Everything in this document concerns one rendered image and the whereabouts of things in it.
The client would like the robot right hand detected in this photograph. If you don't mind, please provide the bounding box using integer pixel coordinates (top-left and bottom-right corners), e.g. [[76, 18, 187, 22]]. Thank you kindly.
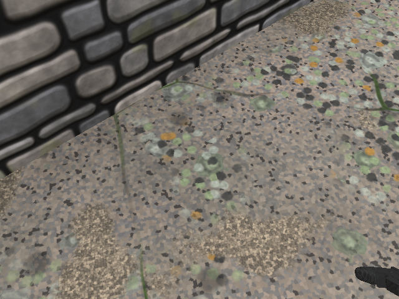
[[355, 267, 399, 296]]

